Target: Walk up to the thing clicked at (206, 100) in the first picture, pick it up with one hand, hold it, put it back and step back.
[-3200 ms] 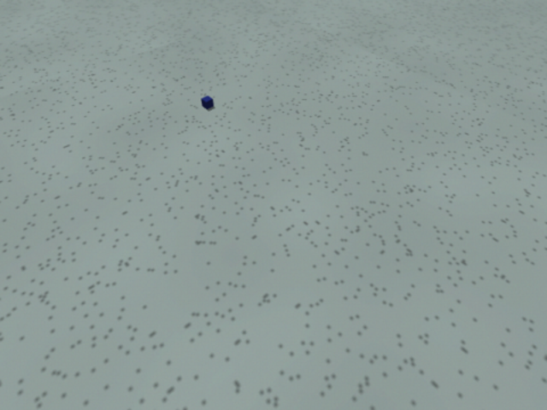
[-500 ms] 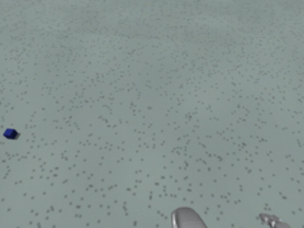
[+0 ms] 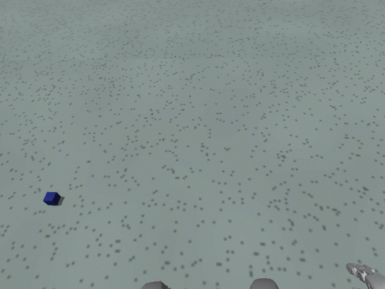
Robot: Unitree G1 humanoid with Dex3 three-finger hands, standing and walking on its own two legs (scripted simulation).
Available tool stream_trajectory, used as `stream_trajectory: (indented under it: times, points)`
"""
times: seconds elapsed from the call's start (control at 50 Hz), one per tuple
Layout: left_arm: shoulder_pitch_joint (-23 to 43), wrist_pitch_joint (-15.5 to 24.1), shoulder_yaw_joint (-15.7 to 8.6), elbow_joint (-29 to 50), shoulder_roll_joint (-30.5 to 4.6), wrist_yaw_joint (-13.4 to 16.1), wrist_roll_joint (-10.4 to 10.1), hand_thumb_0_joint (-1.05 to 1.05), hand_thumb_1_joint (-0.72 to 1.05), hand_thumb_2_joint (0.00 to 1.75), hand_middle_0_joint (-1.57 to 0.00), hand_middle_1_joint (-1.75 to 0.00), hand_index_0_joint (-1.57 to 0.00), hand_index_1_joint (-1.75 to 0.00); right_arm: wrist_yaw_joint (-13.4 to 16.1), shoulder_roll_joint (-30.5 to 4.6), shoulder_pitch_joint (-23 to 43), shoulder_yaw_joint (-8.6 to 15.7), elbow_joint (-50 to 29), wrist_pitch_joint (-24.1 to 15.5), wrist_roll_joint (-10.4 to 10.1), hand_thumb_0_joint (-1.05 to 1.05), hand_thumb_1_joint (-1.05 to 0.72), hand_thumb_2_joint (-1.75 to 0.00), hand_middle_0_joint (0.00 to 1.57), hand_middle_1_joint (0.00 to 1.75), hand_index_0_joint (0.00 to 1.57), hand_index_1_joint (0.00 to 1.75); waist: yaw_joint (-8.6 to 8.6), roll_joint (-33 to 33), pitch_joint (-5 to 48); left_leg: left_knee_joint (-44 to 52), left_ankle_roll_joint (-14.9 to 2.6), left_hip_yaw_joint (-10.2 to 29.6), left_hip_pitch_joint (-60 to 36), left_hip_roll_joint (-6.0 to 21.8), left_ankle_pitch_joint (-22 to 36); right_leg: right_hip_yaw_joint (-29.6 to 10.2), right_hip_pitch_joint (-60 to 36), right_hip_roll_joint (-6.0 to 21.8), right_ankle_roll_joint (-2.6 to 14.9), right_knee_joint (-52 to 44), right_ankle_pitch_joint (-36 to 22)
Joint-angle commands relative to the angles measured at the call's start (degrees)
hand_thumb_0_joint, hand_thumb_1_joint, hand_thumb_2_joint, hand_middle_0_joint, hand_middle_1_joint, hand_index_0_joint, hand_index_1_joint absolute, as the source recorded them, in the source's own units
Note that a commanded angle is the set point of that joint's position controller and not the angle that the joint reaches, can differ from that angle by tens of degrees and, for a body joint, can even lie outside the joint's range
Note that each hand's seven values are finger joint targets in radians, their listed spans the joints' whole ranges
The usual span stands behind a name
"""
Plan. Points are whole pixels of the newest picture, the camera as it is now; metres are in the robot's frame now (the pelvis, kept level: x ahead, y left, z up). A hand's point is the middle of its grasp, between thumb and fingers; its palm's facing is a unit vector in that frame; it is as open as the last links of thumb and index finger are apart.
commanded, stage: walk up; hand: left
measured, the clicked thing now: (52, 198) +0.70 +0.82 -0.70
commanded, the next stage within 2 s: none
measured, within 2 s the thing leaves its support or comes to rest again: neither
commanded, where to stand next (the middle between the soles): +0.23 +0.63 m, yaw -15 degrees
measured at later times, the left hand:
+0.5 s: hand out of the picture +0.17 +0.50 -0.09, palm faces -0.09 -0.81 -0.59, open 7.4 cm
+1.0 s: hand out of the picture +0.21 +0.71 -0.10, palm faces -0.13 -0.81 -0.57, open 7.4 cm
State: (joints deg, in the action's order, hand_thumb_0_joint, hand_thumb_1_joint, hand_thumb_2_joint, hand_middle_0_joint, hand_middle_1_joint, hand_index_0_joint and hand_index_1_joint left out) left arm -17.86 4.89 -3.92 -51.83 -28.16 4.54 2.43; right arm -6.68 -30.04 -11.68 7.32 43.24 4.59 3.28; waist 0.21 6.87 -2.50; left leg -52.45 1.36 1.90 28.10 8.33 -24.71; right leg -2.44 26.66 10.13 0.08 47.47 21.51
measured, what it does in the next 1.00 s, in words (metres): steps to the left: right foot, then left foot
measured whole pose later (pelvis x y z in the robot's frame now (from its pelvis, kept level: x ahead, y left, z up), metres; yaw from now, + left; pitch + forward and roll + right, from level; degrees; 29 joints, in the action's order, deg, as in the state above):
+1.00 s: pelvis +0.11 +0.43 +0.01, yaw -8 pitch -2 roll -3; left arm -16.4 4.8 -1.6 -49.1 -22.8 6.2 0.9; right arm -3.1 -26.1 -16.9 5.7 41.8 6.8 3.5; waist 0.6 8.3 -8.1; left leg -76.5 -0.3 3.9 33.8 -0.5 -28.5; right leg 5.1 25.8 2.7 1.1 45.3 17.6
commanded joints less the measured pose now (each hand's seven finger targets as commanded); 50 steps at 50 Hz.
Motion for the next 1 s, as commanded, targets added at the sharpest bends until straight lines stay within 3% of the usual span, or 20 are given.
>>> stream_trajectory:
  times: [0.0, 0.02, 0.08, 0.16, 0.22, 0.24, 0.26, 0.3, 0.4, 0.5, 0.56, 0.58, 0.6, 0.62, 0.76, 0.8, 0.82, 0.84, 0.88, 0.98]
  points:
    - [6.4, 0.1, -2.3, 5.3, -8.3, 2.9, -1.7, 0.0, 0.9, 0.9, -0.2, -0.3, -0.2, -0.3, 2.2, -18.1, -12.8, 5.6, -0.6, -2.2, 1.4, 0.0, -0.9, -0.9, 0.2, 0.3, 0.2, 0.3, 10.29, 17.9, -0.6, 37.3, -6.82, 28.6, -17.0, 10.9, -13.9, 3.7, 29.0, -15.6, 2.83, 22.3, 14.8]
    - [7.6, 0.8, -1.9, 4.1, -10.7, 3.6, -1.6, 0.0, 0.9, 0.9, -0.2, -0.3, -0.2, -0.3, 2.9, -20.6, -5.6, 6.0, -2.0, -2.5, 0.3, 0.0, -0.9, -0.9, 0.2, 0.3, 0.2, 0.3, 7.16, 14.8, -2.9, 40.1, -12.33, 36.8, -12.3, 14.1, -13.6, -0.8, 26.2, -10.8, 4.41, 26.8, 11.9]
    - [0.8, 1.1, -2.8, -1.7, -13.2, 2.8, -3.6, 0.0, 0.9, 0.9, -0.2, -0.3, -0.2, -0.3, 4.2, -11.9, -1.8, 3.2, -3.2, -3.0, 0.4, 0.0, -0.9, -0.9, 0.2, 0.3, 0.2, 0.3, 3.98, 4.1, -1.7, 25.3, -11.66, 16.4, -17.2, 7.7, 8.1, 1.0, 22.3, -7.1, 2.63, 21.6, 4.0]
    - [-1.1, 1.2, -2.1, -1.4, -9.7, 1.9, -3.8, 0.0, 0.9, 0.9, -0.2, -0.3, -0.2, -0.3, 4.0, -8.5, -1.8, 1.8, -4.0, -2.6, 1.2, 0.0, -0.9, -0.9, 0.2, 0.3, 0.2, 0.3, 3.74, 7.5, 0.7, 20.9, -14.65, 6.6, -17.2, 6.4, 34.7, 7.5, 8.2, -7.3, 1.66, 6.2, 3.1]
    - [-11.7, 1.1, -3.3, -2.9, -10.3, 2.5, -3.4, 0.0, 0.9, 0.9, -0.2, -0.3, -0.2, -0.3, 3.4, -6.8, 3.9, 0.9, -7.3, -1.7, 0.4, 0.0, -0.9, -0.9, 0.2, 0.3, 0.2, 0.3, -4.18, -0.7, 5.3, 9.4, -9.25, -2.0, -5.3, 1.3, 31.2, 7.7, -18.2, -8.5, 2.69, -16.0, -16.3]
    - [-17.9, 1.0, -5.3, -3.5, -15.0, 3.4, -2.3, 0.0, 0.9, 0.9, -0.2, -0.3, -0.2, -0.3, 3.4, -4.1, 2.2, 0.0, -8.1, -1.9, -0.3, 0.0, -0.9, -0.9, 0.2, 0.3, 0.2, 0.3, -7.58, -8.2, 8.5, -2.3, -5.34, -2.9, 3.7, -1.1, 23.2, -1.8, -30.4, -4.6, 3.01, -18.8, -13.6]
    - [-17.7, 0.7, -6.2, -1.4, -19.0, 4.3, -1.3, 0.0, 0.9, 0.9, -0.2, -0.3, -0.2, -0.3, 3.4, -1.7, -2.6, -0.6, -8.3, -1.6, -0.4, 0.0, -0.9, -0.9, 0.2, 0.3, 0.2, 0.3, -5.67, -17.1, 11.3, -12.1, -1.76, -1.3, 14.8, -5.7, -8.1, -25.4, -36.9, 11.2, 8.95, -23.1, -7.3]
    - [-6.1, 0.3, -5.5, 3.8, -19.4, 4.5, -2.0, 0.0, 0.9, 0.9, -0.2, -0.3, -0.2, -0.3, 4.4, -9.2, -3.2, 2.1, -6.3, 0.2, 0.6, 0.0, -0.9, -0.9, 0.2, 0.3, 0.2, 0.3, -2.58, -3.0, 6.5, -26.7, -0.08, 6.3, 13.2, -3.9, -8.0, -36.8, -18.4, 19.4, 18.77, -31.1, 16.9]
    - [2.5, 1.1, -5.2, 5.9, -16.5, 2.9, -0.5, 0.0, 0.9, 0.9, -0.2, -0.3, -0.2, -0.3, 2.4, -9.4, -7.8, 3.0, -3.0, 0.6, 0.8, 0.0, -0.9, -0.9, 0.2, 0.3, 0.2, 0.3, 2.43, -11.7, 0.4, -22.5, -1.62, 5.2, 5.0, -0.8, 0.1, -12.4, 0.7, 7.3, 12.22, -23.9, 10.8]
    - [2.6, 0.8, -6.9, 5.8, -20.9, 2.3, 0.5, 0.0, 0.9, 0.9, -0.2, -0.3, -0.2, -0.3, 0.9, -8.7, -5.4, 3.5, -4.5, 0.7, 0.4, 0.0, -0.9, -0.9, 0.2, 0.3, 0.2, 0.3, 1.14, -17.3, 1.6, -7.1, -1.56, -2.4, -1.9, -1.9, -4.2, -8.9, 6.7, 5.2, 11.78, -20.7, 16.0]
    - [6.4, -0.2, -6.0, 5.5, -18.1, 2.4, 0.6, 0.0, 0.9, 0.9, -0.2, -0.3, -0.2, -0.3, 1.4, -9.0, -17.0, 4.7, -0.9, 0.0, 0.7, 0.0, -0.9, -0.9, 0.2, 0.3, 0.2, 0.3, 7.64, -7.7, 5.4, 7.9, -2.24, -6.6, -17.6, -6.0, -2.5, -0.7, 14.7, 0.2, 6.99, -5.6, 15.0]
    - [5.1, -0.8, -4.6, 4.7, -13.2, 2.5, 0.1, 0.0, 0.9, 0.9, -0.2, -0.3, -0.2, -0.3, 1.8, -10.8, -19.8, 5.1, -0.6, -0.5, 1.7, 0.0, -0.9, -0.9, 0.2, 0.3, 0.2, 0.3, 9.99, 5.7, 3.2, 20.2, -3.52, 1.9, -17.2, -3.9, -11.7, 4.4, 19.9, -8.2, 4.7, 11.4, 16.2]
    - [6.9, -0.8, -3.3, 6.1, -9.5, 3.4, -1.3, 0.0, 0.9, 0.9, -0.2, -0.3, -0.2, -0.3, 2.3, -17.8, -13.7, 5.7, -3.8, -0.8, 1.5, 0.0, -0.9, -0.9, 0.2, 0.3, 0.2, 0.3, 8.9, 17.4, -1.7, 34.8, -10.23, 30.0, -8.0, 9.7, -23.1, 4.7, 27.8, -16.4, 2.19, 23.3, 17.0]
    - [10.1, 0.0, -2.9, 5.4, -11.5, 4.3, -1.3, 0.0, 0.9, 0.9, -0.2, -0.3, -0.2, -0.3, 3.1, -19.3, -4.4, 5.4, -4.8, -1.3, 0.4, 0.0, -0.9, -0.9, 0.2, 0.3, 0.2, 0.3, 6.1, 12.3, -6.7, 40.0, -15.34, 37.9, 1.3, 13.1, -25.2, -1.4, 22.3, -11.2, 4.08, 27.0, 12.6]
    - [-1.5, 0.8, -2.4, -0.4, -9.7, 2.3, -3.4, 0.0, 0.9, 0.9, -0.2, -0.3, -0.2, -0.3, 4.0, -9.4, -2.8, 2.1, -6.1, -1.7, 1.5, 0.0, -0.9, -0.9, 0.2, 0.3, 0.2, 0.3, 2.48, 7.7, -1.4, 19.6, -14.09, 10.2, -9.0, 4.6, 25.7, 7.6, 5.5, -8.5, 1.85, 8.0, 5.1]
    - [-9.1, 1.0, -2.8, -1.3, -9.4, 2.7, -3.4, 0.0, 0.9, 0.9, -0.2, -0.3, -0.2, -0.3, 3.8, -8.3, 1.9, 1.5, -8.4, -0.9, 1.0, 0.0, -0.9, -0.9, 0.2, 0.3, 0.2, 0.3, -3.04, 3.0, 1.1, 10.8, -11.62, 4.0, -3.4, 1.8, 33.1, 8.0, -10.4, -8.9, 2.94, -9.7, -7.9]
    - [-14.3, 0.9, -4.3, -1.7, -12.7, 3.4, -2.8, 0.0, 0.9, 0.9, -0.2, -0.3, -0.2, -0.3, 3.7, -6.2, 1.4, 1.0, -9.6, -1.0, 0.5, 0.0, -0.9, -0.9, 0.2, 0.3, 0.2, 0.3, -5.99, -2.8, 4.7, 0.2, -7.31, 0.7, 0.1, -1.5, 32.0, 3.3, -20.2, -7.2, 3.5, -17.4, -10.8]
    - [-15.9, 0.8, -6.0, 0.0, -17.9, 4.0, -1.6, 0.0, 0.9, 0.9, -0.2, -0.3, -0.2, -0.3, 3.8, -3.0, -3.2, 0.2, -10.0, -1.2, -0.2, 0.0, -0.9, -0.9, 0.2, 0.3, 0.2, 0.3, -6.28, -13.7, 7.7, -11.7, -2.44, 0.6, 14.1, -5.7, 7.2, -19.6, -32.3, 5.7, 8.14, -19.0, -13.3]
    - [-8.5, 0.1, -6.1, 4.3, -20.3, 4.6, -1.8, 0.0, 0.9, 0.9, -0.2, -0.3, -0.2, -0.3, 5.3, -8.2, -4.3, 2.3, -9.7, 0.1, 0.5, 0.0, -0.9, -0.9, 0.2, 0.3, 0.2, 0.3, -3.1, -6.0, 10.5, -27.4, -1.05, 8.6, 16.0, -5.7, -10.8, -38.2, -24.6, 21.6, 19.88, -24.8, -7.4]
    - [0.7, 0.8, -5.2, 6.9, -16.5, 3.5, -1.0, 0.0, 0.9, 0.9, -0.2, -0.3, -0.2, -0.3, 3.4, -8.4, -6.6, 3.6, -7.2, 0.5, 0.4, 0.0, -0.9, -0.9, 0.2, 0.3, 0.2, 0.3, 1.6, -11.9, 1.2, -27.1, -1.31, 8.6, 8.2, -3.6, -0.1, -11.5, -3.3, 8.9, 13.61, -18.0, -7.4]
